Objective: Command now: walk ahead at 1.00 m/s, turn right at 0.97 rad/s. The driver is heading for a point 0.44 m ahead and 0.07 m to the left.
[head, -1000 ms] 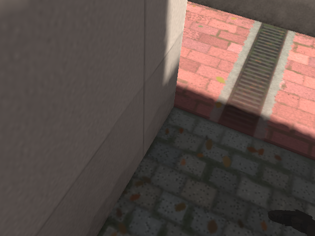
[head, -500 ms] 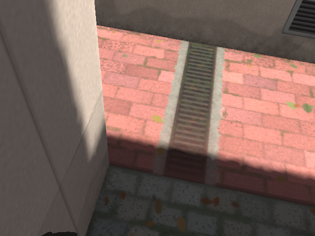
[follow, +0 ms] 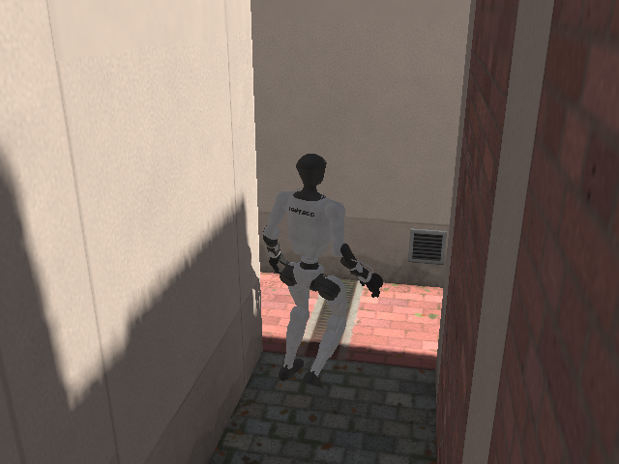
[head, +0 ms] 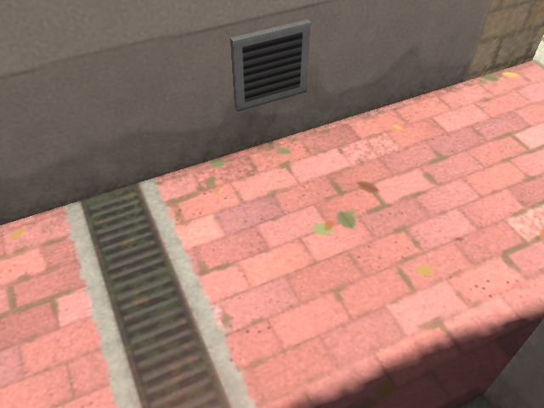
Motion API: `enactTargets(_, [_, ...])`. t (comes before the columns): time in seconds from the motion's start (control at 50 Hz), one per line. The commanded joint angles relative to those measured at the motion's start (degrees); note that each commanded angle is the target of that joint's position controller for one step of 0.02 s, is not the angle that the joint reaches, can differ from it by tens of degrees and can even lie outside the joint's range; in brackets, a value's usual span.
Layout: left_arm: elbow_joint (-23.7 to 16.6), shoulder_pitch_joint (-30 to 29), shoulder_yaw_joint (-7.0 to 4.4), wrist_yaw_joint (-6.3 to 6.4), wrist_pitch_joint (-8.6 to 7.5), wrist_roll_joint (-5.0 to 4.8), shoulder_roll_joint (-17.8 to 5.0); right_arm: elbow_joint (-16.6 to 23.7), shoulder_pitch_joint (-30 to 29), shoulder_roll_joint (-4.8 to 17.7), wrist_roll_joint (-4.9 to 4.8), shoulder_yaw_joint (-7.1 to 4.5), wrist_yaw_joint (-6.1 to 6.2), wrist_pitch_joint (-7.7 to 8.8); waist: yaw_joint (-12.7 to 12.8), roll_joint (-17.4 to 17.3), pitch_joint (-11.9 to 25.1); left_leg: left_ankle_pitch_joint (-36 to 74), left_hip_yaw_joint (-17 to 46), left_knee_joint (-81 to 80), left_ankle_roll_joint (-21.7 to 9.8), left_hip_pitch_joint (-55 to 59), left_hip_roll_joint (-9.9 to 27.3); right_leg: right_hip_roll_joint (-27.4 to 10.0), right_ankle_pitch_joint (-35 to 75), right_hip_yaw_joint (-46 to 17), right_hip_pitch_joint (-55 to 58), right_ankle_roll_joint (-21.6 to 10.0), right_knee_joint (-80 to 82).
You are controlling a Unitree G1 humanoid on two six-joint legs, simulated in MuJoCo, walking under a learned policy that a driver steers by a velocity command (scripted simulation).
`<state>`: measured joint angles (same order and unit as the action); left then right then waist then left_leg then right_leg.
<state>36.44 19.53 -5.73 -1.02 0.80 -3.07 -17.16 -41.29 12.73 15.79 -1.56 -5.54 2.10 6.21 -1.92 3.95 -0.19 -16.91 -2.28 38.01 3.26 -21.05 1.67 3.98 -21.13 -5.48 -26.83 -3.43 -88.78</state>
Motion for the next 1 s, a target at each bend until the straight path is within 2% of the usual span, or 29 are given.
enactTargets(0.02, [-11.55,-4.40,1.60,-0.12,1.54,0.99,2.14,-0.80,6.87,3.69,-0.01,0.15,0.88,-0.01,-1.09,-10.12,-2.62,-13.51,25.32,-19.51,-12.00,14.31,17.91,-9.50,0.89,-3.53,-27.18,0.71,-12.46])
enactTargets(0.04, [-12.42,-4.10,2.13,0.06,2.29,1.03,3.83,-2.38,5.82,3.49,-1.26,0.47,0.58,0.09,0.93,-10.44,-6.44,-11.33,21.88,-20.76,-11.27,8.78,17.66,-11.02,-2.76,-4.40,-27.61,0.75,-12.69])
enactTargets(0.08, [-13.25,-4.37,2.27,-0.16,3.06,-0.09,2.95,-1.96,3.60,3.66,-0.91,1.06,-0.53,-0.22,3.62,-7.67,-9.33,-6.69,13.33,-22.49,-10.71,1.99,16.30,-11.50,-1.80,-6.50,-28.08,1.80,-7.51])
enactTargets(0.12, [-13.99,-7.37,0.69,-0.47,1.54,-0.35,-1.91,-1.11,-0.82,5.90,1.39,1.46,-0.74,0.00,6.09,-8.60,-10.11,-0.43,6.10,-28.00,-10.64,-3.14,14.88,-11.73,9.60,-6.16,-20.69,1.64,9.86])
enactTargets(0.16, [-15.08,-14.34,1.36,-1.37,0.13,0.07,-1.90,-1.93,2.51,11.55,0.61,-0.20,0.25,0.14,2.88,-4.25,-9.97,-2.04,-0.70,-32.53,-11.16,-1.08,12.75,-11.84,17.81,1.29,-10.93,1.38,28.56])
enactTargets(0.18, [-14.81,-18.80,1.69,-1.89,-0.89,0.67,-1.36,-3.42,6.18,12.02,0.67,0.02,0.30,0.37,0.36,-2.22,-10.62,0.30,-2.46,-35.41,-12.14,1.73,12.71,-10.20,19.46,4.87,-6.64,0.83,35.52])
enactTargets(0.22, [-15.03,-21.17,1.50,-2.27,-2.60,1.10,-1.60,-5.78,9.84,17.22,0.29,-0.89,-0.35,0.33,-0.69,-4.16,-8.71,28.22,-2.36,-31.41,-13.09,13.87,14.03,-7.47,17.36,8.95,-3.72,-0.65,43.65])
enactTargets(0.26, [-14.38,-14.21,0.27,-2.52,-4.22,0.38,-3.05,-8.68,12.50,18.75,0.11,-1.06,-0.86,-0.26,5.44,-8.53,-3.70,62.89,-2.41,-16.62,-12.11,22.86,14.91,-3.01,11.76,11.48,4.52,-3.28,49.56])
enactTargets(0.28, [-10.18,-1.12,-1.43,-1.90,-4.41,1.13,-6.35,-9.12,11.47,17.76,0.72,-0.62,-0.88,-0.62,12.39,-9.59,3.22,70.33,-4.39,-2.96,-10.28,18.44,12.23,-0.14,18.94,13.81,21.71,-5.07,53.64])
enactTargets(0.3, [-6.47,8.78,-3.09,-0.65,-4.24,2.05,-11.70,-7.65,12.74,13.13,1.92,0.54,-0.90,0.04,14.71,-4.02,9.65,41.97,-2.20,16.10,-6.23,1.97,7.05,-7.82,33.49,1.38,42.69,-6.89,49.83])
enactTargets(0.32, [-4.55,9.22,-3.12,-0.96,-4.52,4.20,-18.56,-6.72,21.79,2.22,2.22,4.14,-2.27,0.94,6.03,18.22,24.37,-13.43,5.37,41.16,-3.36,-10.09,-3.69,-23.39,28.48,-25.72,54.49,-16.64,57.25])
enactTargets(0.34, [-4.59,10.35,-2.07,-1.88,-4.60,4.51,-12.58,-8.23,18.29,7.11,-1.07,3.00,-2.26,2.77,9.09,11.68,27.99,-14.87,12.56,46.21,-4.16,-12.79,-3.71,-22.44,25.10,-29.12,51.35,-16.45,63.58])
enactTargets(0.36, [-1.95,6.26,-1.28,-2.41,-5.49,3.58,-11.04,-5.70,10.12,7.56,-2.11,2.55,-1.68,2.69,7.22,7.05,15.75,-12.57,10.73,44.83,-2.71,-18.64,-2.87,-22.50,37.94,-24.16,43.36,-15.48,64.71])
enactTargets(0.38, [-1.27,0.50,-0.56,-2.52,-6.45,2.90,-9.06,-5.02,6.95,6.90,-0.23,3.18,-1.12,2.00,4.26,0.54,7.73,-9.60,9.11,38.41,-2.66,-18.93,0.17,-21.41,48.70,-17.10,33.44,-13.70,64.02])
enactTargets(0.4, [-1.32,-2.68,-0.02,-2.60,-6.87,3.04,-6.54,-5.80,7.22,6.05,0.94,3.08,-1.22,1.47,2.61,0.54,5.94,-7.55,8.21,33.82,-2.69,-17.04,1.96,-20.10,54.06,-12.89,29.26,-12.66,64.32])
enactTargets(0.42, [-0.77,-3.76,0.30,-2.22,-6.97,4.03,-5.72,-6.46,8.61,4.49,1.00,3.13,-1.46,0.18,0.96,-1.55,6.36,-5.78,9.75,32.79,-2.61,-10.67,3.05,-20.49,59.56,-11.76,24.76,-12.10,66.61])
enactTargets(0.48, [2.60,-4.38,0.81,-0.50,-6.84,3.04,-5.09,-6.91,8.22,1.44,1.11,3.73,-2.27,-1.97,-1.51,-4.76,4.42,-4.18,9.70,22.93,-2.09,-8.84,3.99,-20.90,61.86,-7.15,22.41,-11.73,71.44])
enactTargets(0.54, [3.79,-8.27,0.45,1.64,-5.66,2.47,-6.62,-4.42,0.92,1.71,2.09,4.10,-3.08,-0.92,-2.06,-0.52,1.15,9.99,3.91,4.53,-0.89,-5.91,1.53,-14.68,56.31,3.16,18.34,-9.19,74.77])
enactTargets(0.62, [7.48,-3.33,0.07,1.82,-3.61,2.94,-6.63,-3.73,-5.53,1.78,2.15,4.37,-5.52,0.81,2.19,1.86,0.55,28.72,3.24,-8.42,-2.49,-0.66,-1.14,-14.00,46.60,4.49,21.94,-7.21,74.91])
enactTargets(0.68, [9.71,-4.02,0.10,2.67,-3.24,3.06,-7.23,-5.09,-4.05,6.52,2.25,2.94,-5.36,0.96,0.12,2.21,-1.19,24.86,4.92,-9.25,-3.63,-0.31,-0.65,-15.59,43.43,2.95,25.17,-4.80,71.15])
enactTargets(0.72, [10.15,-5.96,0.46,3.48,-3.18,3.16,-7.62,-7.66,1.80,8.66,2.81,1.79,-4.40,0.70,-4.12,0.49,0.71,25.96,2.82,-10.40,-3.47,8.94,-3.14,-12.00,46.99,3.98,23.30,-1.88,61.11])
enactTargets(0.74, [11.15,-1.23,0.37,4.11,-3.11,3.60,-6.11,-8.22,2.99,10.16,3.84,1.42,-4.08,0.54,-3.04,-4.57,2.84,48.35,3.87,-11.95,-4.55,13.28,-0.59,-7.73,39.28,6.76,21.96,1.00,53.34])
enactTargets(0.76, [12.48,8.32,1.41,4.42,-3.06,4.72,-3.10,-7.83,2.14,12.70,5.75,1.24,-3.94,0.13,1.12,-14.89,9.45,73.13,14.48,-6.94,-12.91,28.03,10.05,-3.65,12.57,4.72,12.04,4.71,38.78])
enactTargets(0.78, [13.51,9.67,2.25,4.33,-2.32,4.15,-0.23,-9.71,4.21,8.78,6.05,2.32,-4.05,-0.27,1.34,-19.03,15.25,77.68,27.21,-10.73,-21.48,31.07,18.46,0.81,-16.77,0.89,8.70,8.26,24.21])
enactTargets(0.8, [13.76,7.60,1.67,4.36,-1.49,2.92,-3.42,-9.79,3.05,6.53,4.68,3.34,-4.85,0.05,0.94,-12.39,17.93,69.33,28.44,-13.17,-21.95,27.87,18.23,-1.08,-19.57,-5.37,10.03,8.69,21.74])
enactTargets(0.84, [12.18,-1.86,1.37,5.60,0.56,2.47,-5.01,-8.87,-4.05,5.99,2.96,3.54,-4.64,-0.82,0.82,-7.89,7.98,48.93,21.36,-16.50,-18.51,17.01,14.49,-4.28,-17.63,-2.50,7.35,8.51,27.79])
enactTargets(0.92, [14.92,-1.45,1.70,6.24,2.40,2.25,-2.79,-8.47,-7.62,8.28,3.63,2.84,-1.98,-4.70,2.29,-12.30,4.76,14.01,18.85,-23.72,-14.00,4.75,10.16,-3.78,-5.86,1.81,17.49,7.17,49.48])
enactTargets(0.96, [16.70,0.37,2.57,5.17,2.66,3.28,-0.56,-6.65,-12.33,8.58,1.45,2.90,-1.81,-4.47,4.91,-10.99,6.15,4.95,17.18,-24.50,-12.22,0.11,9.08,-3.61,7.49,3.54,25.11,5.18,58.61])
enactTargets(1.0, [15.80,-2.95,2.83,4.69,2.46,5.08,-2.09,-7.93,-9.75,7.30,1.66,3.39,-2.02,-4.23,3.58,-8.17,2.44,-10.26,14.79,-25.59,-7.15,-4.30,6.10,-6.05,10.05,0.98,26.09,1.93,65.08])
